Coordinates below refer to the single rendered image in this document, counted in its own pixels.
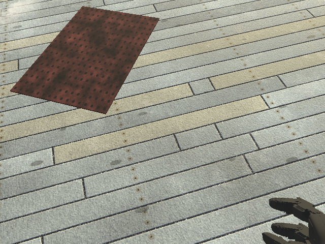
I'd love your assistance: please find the right robot hand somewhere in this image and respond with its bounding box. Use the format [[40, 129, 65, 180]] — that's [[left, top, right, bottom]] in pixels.
[[262, 197, 325, 244]]

